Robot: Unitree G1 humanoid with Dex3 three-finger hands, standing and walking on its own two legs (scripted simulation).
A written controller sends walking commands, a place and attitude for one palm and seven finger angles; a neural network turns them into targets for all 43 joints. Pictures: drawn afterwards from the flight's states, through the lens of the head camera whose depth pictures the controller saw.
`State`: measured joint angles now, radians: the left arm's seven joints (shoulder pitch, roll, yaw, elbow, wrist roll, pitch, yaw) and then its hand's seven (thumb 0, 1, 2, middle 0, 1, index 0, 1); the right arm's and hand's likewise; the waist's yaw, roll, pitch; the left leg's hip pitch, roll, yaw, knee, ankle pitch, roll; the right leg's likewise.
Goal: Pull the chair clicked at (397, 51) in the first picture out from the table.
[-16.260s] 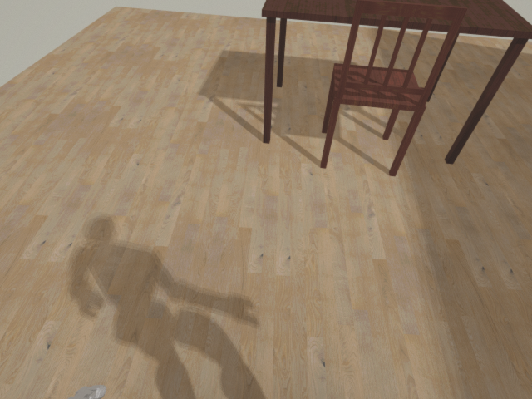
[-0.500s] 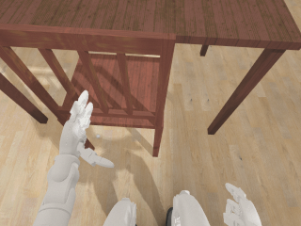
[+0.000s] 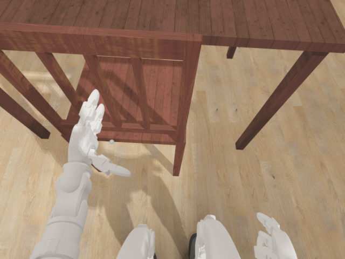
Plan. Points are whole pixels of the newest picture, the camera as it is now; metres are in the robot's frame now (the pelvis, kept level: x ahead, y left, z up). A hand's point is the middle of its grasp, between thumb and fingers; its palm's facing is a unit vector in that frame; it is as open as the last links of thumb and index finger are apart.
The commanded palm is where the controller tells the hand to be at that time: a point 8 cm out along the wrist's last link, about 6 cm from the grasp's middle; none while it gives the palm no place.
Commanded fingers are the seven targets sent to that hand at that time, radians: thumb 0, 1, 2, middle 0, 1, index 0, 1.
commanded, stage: push the fingers through the gap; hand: left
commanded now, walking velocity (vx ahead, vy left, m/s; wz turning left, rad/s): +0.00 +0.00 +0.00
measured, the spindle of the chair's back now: (107, 97) +0.48 +0.17 +0.02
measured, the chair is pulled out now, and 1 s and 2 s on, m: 0.00 0.00 0.00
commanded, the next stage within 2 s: hook a spindle and tug to test in 1.30 s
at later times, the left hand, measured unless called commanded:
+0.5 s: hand (113, 125) +0.41 +0.15 +0.02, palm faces -0.05 -1.00 -0.04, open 17.0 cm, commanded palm +0.39 +0.20 +0.02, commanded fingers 0.00 -0.50 0.30 -0.06 -0.08 -0.06 -0.08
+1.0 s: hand (118, 108) +0.46 +0.14 +0.01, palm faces -0.02 -1.00 -0.03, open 17.0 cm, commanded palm +0.43 +0.19 +0.02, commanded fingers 0.00 -0.50 0.30 -0.06 -0.08 -0.06 -0.08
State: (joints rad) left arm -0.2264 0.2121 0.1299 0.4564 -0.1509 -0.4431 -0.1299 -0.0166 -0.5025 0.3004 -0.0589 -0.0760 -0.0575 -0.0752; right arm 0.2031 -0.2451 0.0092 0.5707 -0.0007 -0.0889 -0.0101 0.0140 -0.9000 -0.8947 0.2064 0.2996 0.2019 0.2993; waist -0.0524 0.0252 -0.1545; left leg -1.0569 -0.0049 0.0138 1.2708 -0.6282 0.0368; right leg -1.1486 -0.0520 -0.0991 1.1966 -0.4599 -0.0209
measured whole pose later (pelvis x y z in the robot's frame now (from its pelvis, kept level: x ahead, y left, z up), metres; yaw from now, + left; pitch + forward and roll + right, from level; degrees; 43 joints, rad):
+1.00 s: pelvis -0.01 +0.01 +0.00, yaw -1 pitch +27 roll -2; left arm -0.64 0.28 0.28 0.90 -0.11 -0.51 -0.12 -0.02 -0.50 0.30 -0.06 -0.08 -0.06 -0.08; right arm 0.28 -0.26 0.01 0.63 -0.03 -0.02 0.01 0.01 -0.90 -0.89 0.21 0.30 0.20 0.30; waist -0.12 0.04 -0.15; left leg -1.14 0.00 0.03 1.28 -0.62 0.04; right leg -1.23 -0.04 -0.09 1.19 -0.43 -0.01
